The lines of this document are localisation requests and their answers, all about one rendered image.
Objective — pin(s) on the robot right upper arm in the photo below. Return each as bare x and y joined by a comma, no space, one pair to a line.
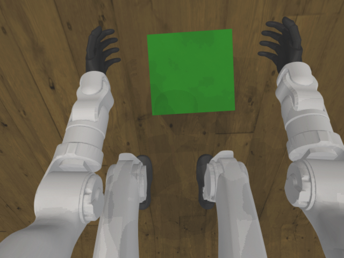
316,186

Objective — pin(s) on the robot left upper arm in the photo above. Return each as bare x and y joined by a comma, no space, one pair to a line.
66,202

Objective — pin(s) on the carton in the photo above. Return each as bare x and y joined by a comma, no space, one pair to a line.
191,72

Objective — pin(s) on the robot right hand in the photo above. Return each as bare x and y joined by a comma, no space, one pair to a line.
289,48

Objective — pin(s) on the right robot shin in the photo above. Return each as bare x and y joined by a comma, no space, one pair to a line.
222,154

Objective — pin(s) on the robot left forearm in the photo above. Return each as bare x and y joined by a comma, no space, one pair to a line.
81,149

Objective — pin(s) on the robot right forearm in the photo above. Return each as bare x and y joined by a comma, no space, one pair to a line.
308,127

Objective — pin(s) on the left robot thigh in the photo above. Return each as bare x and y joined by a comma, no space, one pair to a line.
117,234

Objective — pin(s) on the robot left hand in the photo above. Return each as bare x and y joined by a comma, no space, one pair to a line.
95,57

